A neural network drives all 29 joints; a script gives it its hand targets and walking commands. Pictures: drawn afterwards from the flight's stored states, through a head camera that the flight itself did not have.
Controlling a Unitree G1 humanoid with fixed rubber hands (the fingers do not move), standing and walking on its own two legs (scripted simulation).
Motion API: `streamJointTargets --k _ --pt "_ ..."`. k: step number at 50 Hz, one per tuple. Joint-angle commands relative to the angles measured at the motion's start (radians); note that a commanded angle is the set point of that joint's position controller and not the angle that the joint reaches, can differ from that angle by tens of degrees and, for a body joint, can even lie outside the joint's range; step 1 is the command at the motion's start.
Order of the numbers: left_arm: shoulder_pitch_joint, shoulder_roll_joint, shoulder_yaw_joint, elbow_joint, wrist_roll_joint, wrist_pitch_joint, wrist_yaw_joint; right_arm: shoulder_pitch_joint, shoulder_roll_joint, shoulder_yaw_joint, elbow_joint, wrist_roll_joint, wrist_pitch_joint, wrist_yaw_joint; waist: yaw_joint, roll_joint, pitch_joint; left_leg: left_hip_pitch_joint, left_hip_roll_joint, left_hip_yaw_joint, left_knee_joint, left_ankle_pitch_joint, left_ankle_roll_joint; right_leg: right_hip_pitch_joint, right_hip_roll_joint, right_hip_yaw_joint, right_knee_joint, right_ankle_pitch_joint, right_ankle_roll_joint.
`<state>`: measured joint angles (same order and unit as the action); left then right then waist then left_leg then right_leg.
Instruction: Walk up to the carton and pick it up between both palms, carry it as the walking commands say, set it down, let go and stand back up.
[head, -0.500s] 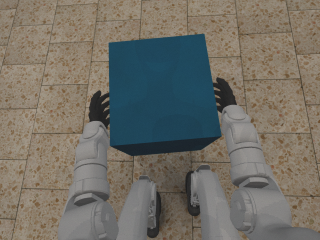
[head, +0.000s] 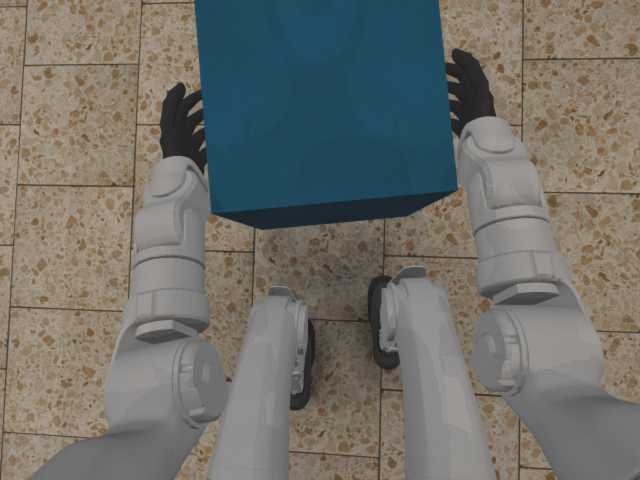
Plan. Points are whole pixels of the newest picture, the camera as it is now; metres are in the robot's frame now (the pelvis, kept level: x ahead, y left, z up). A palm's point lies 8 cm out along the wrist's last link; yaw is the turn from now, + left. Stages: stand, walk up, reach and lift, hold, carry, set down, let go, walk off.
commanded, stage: set down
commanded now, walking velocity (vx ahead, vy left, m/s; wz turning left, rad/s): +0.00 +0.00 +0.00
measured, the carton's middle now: (324, 117) +0.52 -0.01 -0.16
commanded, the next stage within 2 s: none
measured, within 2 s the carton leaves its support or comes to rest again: rests again in 1.60 s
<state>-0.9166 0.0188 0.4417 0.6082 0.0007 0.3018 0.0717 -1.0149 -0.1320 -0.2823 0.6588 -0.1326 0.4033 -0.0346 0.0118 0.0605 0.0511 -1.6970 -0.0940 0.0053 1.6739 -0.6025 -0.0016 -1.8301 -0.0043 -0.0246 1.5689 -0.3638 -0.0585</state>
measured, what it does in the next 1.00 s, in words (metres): lowers itself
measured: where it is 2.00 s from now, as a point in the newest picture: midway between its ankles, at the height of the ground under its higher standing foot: (341, 358)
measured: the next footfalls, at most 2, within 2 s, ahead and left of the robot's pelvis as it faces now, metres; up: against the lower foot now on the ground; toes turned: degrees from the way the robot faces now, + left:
none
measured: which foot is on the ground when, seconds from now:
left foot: down 0.00-1.00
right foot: down 0.00-1.00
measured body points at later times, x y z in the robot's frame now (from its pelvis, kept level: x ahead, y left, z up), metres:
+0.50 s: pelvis -0.04 +0.00 -0.06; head +0.31 -0.05 +0.21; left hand +0.51 +0.15 -0.18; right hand +0.52 -0.19 -0.20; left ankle +0.07 +0.11 -0.51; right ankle +0.14 -0.10 -0.51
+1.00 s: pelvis -0.03 -0.01 -0.12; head +0.34 -0.06 +0.11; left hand +0.52 +0.14 -0.28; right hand +0.54 -0.19 -0.29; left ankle +0.07 +0.11 -0.51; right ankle +0.14 -0.10 -0.51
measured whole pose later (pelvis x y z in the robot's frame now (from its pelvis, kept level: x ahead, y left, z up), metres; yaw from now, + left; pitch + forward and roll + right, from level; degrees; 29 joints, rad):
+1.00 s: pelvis -0.03 -0.01 -0.12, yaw +3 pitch +29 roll +5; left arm -1.38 0.14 0.41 0.69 -0.11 0.34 0.17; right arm -1.51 -0.39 -0.14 0.81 0.01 0.44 -0.05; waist -0.02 0.09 0.53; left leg -1.96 -0.12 0.04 2.09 -0.66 -0.03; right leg -2.12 -0.01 -0.01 1.99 -0.38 -0.08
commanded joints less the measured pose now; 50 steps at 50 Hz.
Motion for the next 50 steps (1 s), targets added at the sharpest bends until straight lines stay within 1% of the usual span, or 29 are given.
streamJointTargets --k 1,2,3,5,8,9,10,11,12,13,14,15,17,18,19,20,22,25,29,32,33,34,37,38,40,44,46,48,50 --pt "-0.871 -0.818 -0.612 -0.214 -0.146 -0.020 -0.216 -0.721 0.913 0.525 -0.197 0.163 -0.065 0.170 -0.005 -0.134 -1.608 0.135 -0.097 -0.005 -0.189 0.253 -0.012 1.169 0.121 0.104 -0.036 0.259 0.031" --pt "-0.899 -0.793 -0.599 -0.213 -0.144 -0.015 -0.210 -0.741 0.870 0.492 -0.177 0.146 -0.058 0.168 -0.018 -0.123 -1.583 0.127 -0.097 -0.006 -0.181 0.218 -0.010 1.128 0.118 0.098 -0.024 0.222 0.031" --pt "-0.951 -0.778 -0.612 -0.242 -0.154 -0.012 -0.204 -0.814 0.863 0.493 -0.212 0.173 -0.056 0.170 0.005 -0.109 -1.632 0.158 -0.088 -0.013 -0.172 0.205 -0.001 1.113 0.115 0.103 -0.001 0.184 0.027" --pt "-0.965 -0.768 -0.661 -0.303 -0.181 0.006 -0.183 -0.803 0.807 0.527 -0.269 0.189 -0.045 0.170 -0.030 -0.096 -1.853 0.282 -0.093 -0.001 -0.144 0.291 -0.012 1.194 0.123 0.085 0.029 0.270 0.022" --pt "-1.019 -0.702 -0.710 -0.394 -0.222 0.028 -0.153 -0.843 0.718 0.560 -0.336 0.233 -0.030 0.161 -0.023 -0.083 -2.087 0.414 -0.089 0.006 -0.107 0.348 -0.018 1.320 0.117 0.078 0.093 0.342 0.023" --pt "-1.077 -0.644 -0.726 -0.469 -0.236 0.031 -0.142 -0.855 0.665 0.574 -0.364 0.246 -0.022 0.156 -0.005 -0.052 -2.209 0.475 -0.083 0.025 -0.082 0.372 -0.027 1.392 0.113 0.091 0.107 0.366 0.021" --pt "-1.067 -0.624 -0.760 -0.549 -0.292 0.032 -0.125 -0.865 0.668 0.615 -0.504 0.287 -0.017 0.143 -0.006 -0.093 -2.290 0.512 -0.085 0.031 -0.078 0.508 -0.035 1.447 0.126 0.061 0.136 0.553 0.026" --pt "-1.089 -0.553 -0.751 -0.603 -0.297 0.035 -0.114 -0.870 0.638 0.620 -0.534 0.303 -0.008 0.129 0.016 -0.090 -2.290 0.481 -0.085 0.040 -0.066 0.498 -0.040 1.487 0.116 0.082 0.146 0.595 0.024" --pt "-1.129 -0.554 -0.761 -0.619 -0.299 0.040 -0.104 -0.915 0.623 0.599 -0.535 0.284 -0.006 0.119 -0.012 -0.085 -2.257 0.423 -0.086 0.032 -0.068 0.456 -0.038 1.473 0.111 0.088 0.151 0.553 0.020" --pt "-1.112 -0.556 -0.766 -0.624 -0.301 0.054 -0.102 -0.928 0.618 0.613 -0.556 0.300 0.001 0.112 -0.015 -0.099 -2.255 0.402 -0.086 0.033 -0.057 0.446 -0.031 1.483 0.112 0.092 0.155 0.547 0.020" --pt "-1.119 -0.560 -0.768 -0.615 -0.311 0.064 -0.097 -0.997 0.613 0.615 -0.581 0.305 0.005 0.102 -0.019 -0.131 -2.209 0.366 -0.088 0.025 -0.047 0.421 -0.026 1.466 0.106 0.103 0.149 0.517 0.020" --pt "-1.108 -0.535 -0.748 -0.608 -0.313 0.062 -0.091 -0.965 0.598 0.618 -0.572 0.303 0.007 0.092 -0.005 -0.119 -2.202 0.360 -0.092 0.033 -0.042 0.416 -0.025 1.463 0.108 0.109 0.153 0.525 0.017" --pt "-1.095 -0.560 -0.715 -0.498 -0.304 0.065 -0.088 -1.001 0.608 0.596 -0.537 0.288 0.001 0.087 -0.011 -0.143 -2.056 0.269 -0.090 0.023 -0.055 0.347 -0.015 1.387 0.101 0.112 0.151 0.453 0.016" --pt "-1.083 -0.566 -0.693 -0.447 -0.297 0.062 -0.089 -0.999 0.594 0.582 -0.497 0.276 -0.006 0.086 -0.016 -0.129 -1.988 0.245 -0.087 0.017 -0.044 0.321 -0.015 1.339 0.099 0.118 0.150 0.417 0.012" --pt "-1.127 -0.550 -0.668 -0.419 -0.285 0.051 -0.091 -1.012 0.601 0.564 -0.428 0.275 -0.009 0.094 0.012 -0.140 -1.910 0.220 -0.080 0.018 -0.046 0.268 -0.012 1.273 0.093 0.115 0.153 0.351 0.016" --pt "-1.089 -0.582 -0.649 -0.344 -0.281 0.050 -0.088 -1.041 0.591 0.559 -0.424 0.273 -0.021 0.098 -0.006 -0.152 -1.877 0.216 -0.075 0.013 -0.038 0.266 -0.011 1.236 0.092 0.102 0.151 0.329 0.021" --pt "-1.129 -0.605 -0.605 -0.255 -0.247 0.036 -0.103 -1.044 0.623 0.519 -0.282 0.251 -0.030 0.114 0.021 -0.161 -1.735 0.125 -0.074 0.020 -0.028 0.187 -0.011 1.162 0.088 0.113 0.150 0.236 0.016" --pt "-1.165 -0.647 -0.511 -0.106 -0.175 0.025 -0.126 -1.064 0.645 0.446 -0.105 0.199 -0.043 0.151 0.019 -0.155 -1.586 0.085 -0.061 0.012 -0.031 0.136 -0.004 1.029 0.085 0.096 0.156 0.136 0.021" --pt "-1.229 -0.665 -0.464 -0.111 -0.128 0.015 -0.161 -1.058 0.719 0.404 -0.015 0.180 -0.048 0.190 0.051 -0.143 -1.543 0.029 -0.062 0.038 0.001 0.129 -0.008 0.999 0.083 0.102 0.174 0.131 0.026" --pt "-1.284 -0.671 -0.477 -0.128 -0.136 0.026 -0.175 -1.107 0.713 0.413 -0.022 0.201 -0.044 0.202 0.047 -0.121 -1.634 0.065 -0.058 0.047 0.025 0.157 -0.012 1.029 0.083 0.079 0.220 0.179 0.031" --pt "-1.343 -0.660 -0.505 -0.175 -0.152 0.028 -0.178 -1.103 0.698 0.411 -0.021 0.202 -0.040 0.203 0.016 -0.106 -1.641 0.053 -0.057 0.047 0.044 0.171 -0.017 1.023 0.081 0.074 0.237 0.205 0.022" --pt "-1.345 -0.679 -0.520 -0.183 -0.163 0.032 -0.181 -1.109 0.707 0.421 -0.047 0.205 -0.041 0.201 0.023 -0.093 -1.683 0.047 -0.061 0.060 0.058 0.187 -0.022 1.066 0.082 0.095 0.234 0.222 0.017" --pt "-1.392 -0.669 -0.575 -0.239 -0.202 0.031 -0.181 -1.132 0.692 0.459 -0.101 0.243 -0.043 0.198 0.003 -0.094 -1.751 0.065 -0.060 0.053 0.091 0.234 -0.022 1.106 0.078 0.084 0.289 0.326 0.014" --pt "-1.407 -0.674 -0.591 -0.264 -0.216 0.031 -0.177 -1.139 0.695 0.480 -0.124 0.255 -0.040 0.194 0.014 -0.101 -1.786 0.051 -0.064 0.061 0.099 0.253 -0.028 1.152 0.077 0.088 0.297 0.355 0.013" --pt "-1.400 -0.666 -0.616 -0.269 -0.249 0.029 -0.177 -1.180 0.666 0.506 -0.177 0.283 -0.047 0.186 -0.017 -0.114 -1.860 0.075 -0.068 0.057 0.125 0.278 -0.021 1.198 0.071 0.081 0.325 0.419 0.017" --pt "-1.433 -0.638 -0.632 -0.274 -0.290 0.013 -0.165 -1.224 0.643 0.538 -0.223 0.318 -0.055 0.172 -0.009 -0.149 -1.835 -0.016 -0.071 0.065 0.156 0.258 -0.017 1.215 0.066 0.099 0.346 0.447 0.010" --pt "-1.407 -0.630 -0.620 -0.231 -0.287 0.006 -0.164 -1.223 0.616 0.536 -0.196 0.320 -0.062 0.173 -0.020 -0.174 -1.753 -0.048 -0.067 0.063 0.161 0.238 -0.014 1.172 0.064 0.092 0.354 0.426 0.013" --pt "-1.411 -0.626 -0.589 -0.201 -0.275 -0.006 -0.157 -1.233 0.638 0.531 -0.177 0.317 -0.072 0.172 0.006 -0.186 -1.710 -0.081 -0.066 0.068 0.168 0.233 -0.009 1.150 0.063 0.097 0.368 0.419 0.015" --pt "-1.407 -0.607 -0.571 -0.169 -0.261 -0.014 -0.160 -1.223 0.621 0.522 -0.122 0.314 -0.078 0.177 0.008 -0.187 -1.614 -0.140 -0.066 0.078 0.178 0.185 -0.008 1.107 0.059 0.102 0.370 0.398 0.020"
